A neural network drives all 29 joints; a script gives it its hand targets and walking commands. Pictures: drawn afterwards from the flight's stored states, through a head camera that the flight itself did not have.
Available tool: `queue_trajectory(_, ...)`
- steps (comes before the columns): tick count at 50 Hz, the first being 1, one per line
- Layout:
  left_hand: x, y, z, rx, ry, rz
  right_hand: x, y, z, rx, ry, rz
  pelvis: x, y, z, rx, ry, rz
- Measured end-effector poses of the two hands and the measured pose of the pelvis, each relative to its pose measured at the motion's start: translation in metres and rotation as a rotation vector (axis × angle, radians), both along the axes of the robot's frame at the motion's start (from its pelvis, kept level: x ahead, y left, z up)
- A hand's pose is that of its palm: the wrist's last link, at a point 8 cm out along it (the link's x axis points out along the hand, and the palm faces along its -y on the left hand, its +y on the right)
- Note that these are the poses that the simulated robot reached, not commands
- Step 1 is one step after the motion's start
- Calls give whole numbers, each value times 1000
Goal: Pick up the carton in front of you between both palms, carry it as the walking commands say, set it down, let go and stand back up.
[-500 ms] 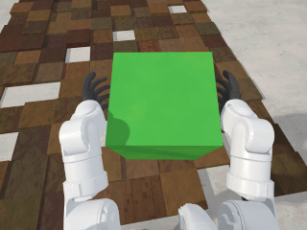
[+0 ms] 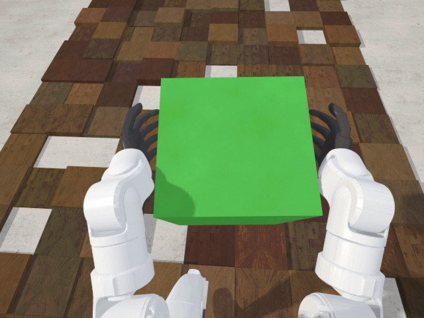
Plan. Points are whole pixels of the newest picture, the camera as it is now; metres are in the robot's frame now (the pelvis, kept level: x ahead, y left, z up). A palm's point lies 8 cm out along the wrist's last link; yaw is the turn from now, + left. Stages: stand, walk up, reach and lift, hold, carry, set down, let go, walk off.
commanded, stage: carry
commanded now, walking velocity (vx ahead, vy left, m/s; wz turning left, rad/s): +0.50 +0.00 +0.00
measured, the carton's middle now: (229, 165) +0.37 +0.04 +0.06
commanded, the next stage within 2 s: none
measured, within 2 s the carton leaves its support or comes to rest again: neither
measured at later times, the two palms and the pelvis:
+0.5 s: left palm (183, 45) +0.68 +0.18 +0.08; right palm (312, 55) +0.65 -0.12 +0.09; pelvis +0.34 +0.05 -0.01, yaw -2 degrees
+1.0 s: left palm out of the picture +1.01 +0.18 +0.08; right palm out of the picture +1.02 -0.13 +0.07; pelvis +0.70 +0.02 -0.03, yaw -1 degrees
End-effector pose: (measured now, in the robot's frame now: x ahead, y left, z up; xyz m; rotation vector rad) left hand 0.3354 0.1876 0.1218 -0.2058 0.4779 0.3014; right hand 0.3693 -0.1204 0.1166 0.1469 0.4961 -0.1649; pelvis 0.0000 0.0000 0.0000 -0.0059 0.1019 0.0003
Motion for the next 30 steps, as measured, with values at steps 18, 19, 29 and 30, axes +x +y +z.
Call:
queue_trajectory(18, 272, -7, -16, -29, 118, -163, 205, -4, -7, 8, 108, -139, 251, 56, -14, -24, -12, -39)
queue_trajectory(19, 282, -7, -19, -31, 126, -162, 216, -4, -10, 10, 115, -139, 263, 56, -12, -25, -7, -38)
queue_trajectory(29, 384, -16, -55, -3, 164, -165, 337, -6, -47, -18, 160, -66, 405, 34, -16, 11, -15, -29)
queue_trajectory(30, 397, -18, -57, 12, 165, -165, 352, -9, -51, -22, 160, -53, 423, 31, -19, 21, -23, -24)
